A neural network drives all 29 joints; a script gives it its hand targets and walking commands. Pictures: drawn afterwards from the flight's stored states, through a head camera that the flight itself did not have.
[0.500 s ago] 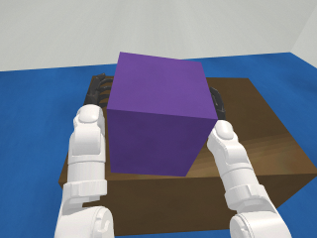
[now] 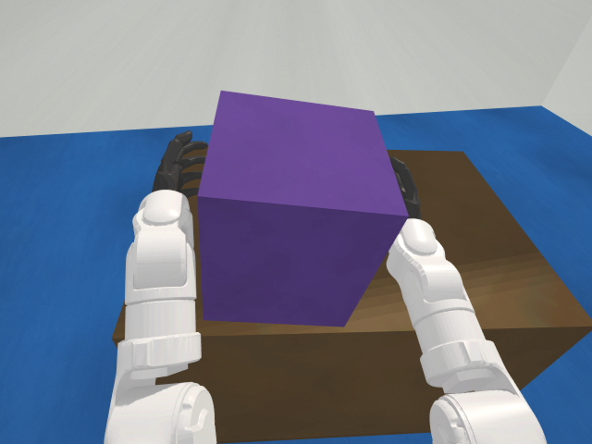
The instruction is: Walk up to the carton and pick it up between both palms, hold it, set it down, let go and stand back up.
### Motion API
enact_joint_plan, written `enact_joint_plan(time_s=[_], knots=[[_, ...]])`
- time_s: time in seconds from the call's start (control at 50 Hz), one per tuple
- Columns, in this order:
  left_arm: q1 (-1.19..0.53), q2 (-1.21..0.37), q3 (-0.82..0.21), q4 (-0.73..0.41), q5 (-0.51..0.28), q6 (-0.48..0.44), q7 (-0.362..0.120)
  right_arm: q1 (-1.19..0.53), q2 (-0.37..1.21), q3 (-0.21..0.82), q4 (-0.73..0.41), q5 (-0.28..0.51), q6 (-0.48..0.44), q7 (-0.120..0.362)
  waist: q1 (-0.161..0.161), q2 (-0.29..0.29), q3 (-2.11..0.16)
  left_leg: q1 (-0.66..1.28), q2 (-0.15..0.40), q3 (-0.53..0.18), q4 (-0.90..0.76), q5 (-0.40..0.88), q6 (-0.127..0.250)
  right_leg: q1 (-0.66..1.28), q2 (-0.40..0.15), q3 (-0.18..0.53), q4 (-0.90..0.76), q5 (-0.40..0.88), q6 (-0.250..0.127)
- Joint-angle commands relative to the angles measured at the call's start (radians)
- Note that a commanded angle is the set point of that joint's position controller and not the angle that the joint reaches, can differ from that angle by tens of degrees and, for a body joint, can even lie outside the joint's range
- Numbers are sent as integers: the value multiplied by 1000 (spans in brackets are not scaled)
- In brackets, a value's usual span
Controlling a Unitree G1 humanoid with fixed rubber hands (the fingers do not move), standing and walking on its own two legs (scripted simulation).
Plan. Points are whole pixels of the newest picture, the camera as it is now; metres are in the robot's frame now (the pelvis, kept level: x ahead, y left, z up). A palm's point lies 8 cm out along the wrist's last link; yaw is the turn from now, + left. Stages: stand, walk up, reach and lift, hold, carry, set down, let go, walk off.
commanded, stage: hold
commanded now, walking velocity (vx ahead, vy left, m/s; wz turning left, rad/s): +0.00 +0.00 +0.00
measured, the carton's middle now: (287, 217) +0.39 +0.00 +0.13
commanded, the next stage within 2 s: none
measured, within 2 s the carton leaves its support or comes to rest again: neither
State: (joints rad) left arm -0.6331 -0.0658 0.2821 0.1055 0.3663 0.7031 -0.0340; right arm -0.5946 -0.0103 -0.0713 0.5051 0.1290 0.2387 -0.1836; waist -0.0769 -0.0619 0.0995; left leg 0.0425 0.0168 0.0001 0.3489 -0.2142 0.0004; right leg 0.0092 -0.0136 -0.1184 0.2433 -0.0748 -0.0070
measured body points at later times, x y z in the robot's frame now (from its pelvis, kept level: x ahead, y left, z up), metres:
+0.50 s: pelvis +0.00 -0.01 +0.00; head -0.04 +0.02 +0.45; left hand +0.37 +0.15 +0.21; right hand +0.37 -0.16 +0.18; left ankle +0.00 +0.11 -0.75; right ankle +0.05 -0.12 -0.75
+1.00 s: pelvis +0.00 -0.01 +0.00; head -0.03 +0.02 +0.45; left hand +0.37 +0.15 +0.20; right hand +0.37 -0.15 +0.17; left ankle +0.00 +0.11 -0.75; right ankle +0.05 -0.12 -0.75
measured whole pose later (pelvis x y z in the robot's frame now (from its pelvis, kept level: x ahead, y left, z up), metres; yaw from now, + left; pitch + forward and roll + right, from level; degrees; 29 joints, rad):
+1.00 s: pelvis +0.00 -0.01 +0.00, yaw +0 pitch -11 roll -1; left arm -0.60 -0.06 0.28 -0.01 0.39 0.77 -0.08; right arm -0.57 0.00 -0.05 0.40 0.14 0.29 -0.21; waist -0.08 -0.06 0.11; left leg 0.07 0.02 -0.01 0.34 -0.22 -0.01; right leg 0.04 -0.01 -0.13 0.24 -0.09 -0.01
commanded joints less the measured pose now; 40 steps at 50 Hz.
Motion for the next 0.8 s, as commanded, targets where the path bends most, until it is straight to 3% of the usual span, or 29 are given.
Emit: enact_joint_plan(time_s=[0.0,0.04,0.08,0.1,0.12,0.14,0.16,0.18,0.2,0.22,0.24,0.3,0.34,0.36,0.4,0.54,0.58,0.62,0.66,0.68,0.7,0.72,0.76,0.78], knots=[[-522,-528,-495,-117,-189,-29,-122,-859,492,396,-438,73,-108,97,-26,100,-497,-27,-41,21,-13,355,-46,245,63,-1,42,169,18],[-503,-504,-468,-95,-171,-14,-127,-835,468,381,-390,60,-82,90,-24,95,-448,-22,-43,24,-24,297,-44,234,62,-6,20,102,16],[-480,-480,-383,10,-115,13,-147,-825,443,339,-300,34,-57,93,-10,65,-271,-118,-37,35,-85,143,-23,205,55,-2,-1,-20,14],[-514,-470,-358,-13,-109,15,-160,-819,471,334,-291,32,-51,98,-3,52,-288,-141,-43,43,-100,107,-7,240,45,0,-2,-35,25],[-515,-479,-374,-49,-126,14,-163,-829,491,337,-329,42,-56,99,-9,42,-355,-134,-38,38,-97,135,-7,275,54,-1,15,14,22],[-492,-490,-396,-72,-146,15,-163,-841,491,373,-404,67,-65,96,-11,67,-411,-98,-48,44,-69,232,-14,300,51,4,29,100,23],[-515,-493,-407,-82,-150,17,-163,-856,501,375,-406,75,-60,92,-18,85,-418,-92,-57,44,-55,269,-15,299,47,12,29,148,27],[-508,-484,-414,-100,-151,15,-161,-845,502,385,-410,86,-55,87,-10,74,-414,-71,-61,42,-48,280,-21,299,54,8,26,146,34],[-507,-476,-406,-75,-143,18,-163,-852,494,382,-418,79,-54,79,-21,59,-426,-70,-56,39,-45,259,-17,303,51,7,23,137,34],[-524,-474,-380,-62,-133,18,-166,-856,497,383,-386,65,-44,79,-8,55,-386,-91,-52,42,-60,232,-13,279,56,-2,22,103,32],[-529,-469,-409,-93,-146,14,-168,-830,501,374,-384,64,-42,82,-28,52,-423,-88,-53,41,-63,209,-18,286,56,0,19,79,29],[-524,-478,-382,-74,-129,21,-173,-841,508,358,-377,51,-39,89,-13,66,-385,-116,-54,46,-83,135,-4,281,43,4,18,26,26],[-526,-469,-393,-96,-135,16,-170,-849,505,375,-399,60,-44,89,-6,68,-398,-122,-48,40,-81,174,-3,290,50,-3,22,41,28],[-540,-460,-401,-105,-137,14,-169,-847,505,376,-406,63,-46,89,-18,81,-403,-109,-48,45,-71,198,-9,289,45,-1,28,70,31],[-529,-463,-398,-95,-136,13,-174,-833,513,387,-398,61,-43,84,-10,40,-390,-105,-55,50,-63,220,-11,292,55,-4,26,100,33],[-520,-450,-356,-78,-118,29,-180,-830,507,379,-392,56,-32,87,2,67,-359,-125,-57,57,-83,153,-3,297,50,-1,17,29,35],[-515,-459,-389,-113,-144,19,-181,-841,518,391,-438,60,-46,83,-8,53,-427,-98,-56,52,-68,213,-5,307,51,-2,31,93,31],[-482,-453,-383,-116,-133,23,-182,-795,504,395,-412,69,-38,77,-13,52,-393,-77,-50,48,-56,288,-15,300,56,-3,29,160,31],[-450,-454,-410,-152,-136,27,-184,-774,496,418,-442,86,-37,67,-21,82,-429,-34,-57,51,-32,330,-31,315,60,-1,31,181,31],[-468,-453,-400,-146,-125,34,-185,-779,487,406,-435,86,-34,66,-32,86,-394,-50,-52,44,-41,315,-33,299,58,-1,27,152,30],[-461,-451,-414,-163,-131,32,-184,-773,489,407,-439,81,-34,68,-14,78,-394,-72,-48,44,-47,296,-31,311,61,-4,24,129,24],[-476,-442,-399,-126,-120,34,-186,-775,478,398,-416,75,-31,73,-20,84,-350,-76,-46,48,-60,261,-30,282,56,-5,22,104,26],[-486,-463,-430,-165,-147,28,-185,-770,474,390,-443,74,-36,79,-37,110,-364,-61,-38,39,-59,273,-36,258,63,-10,26,77,7],[-477,-470,-422,-153,-140,28,-181,-775,469,398,-444,71,-37,82,-21,101,-374,-48,-39,44,-55,294,-37,264,65,-15,26,88,11]])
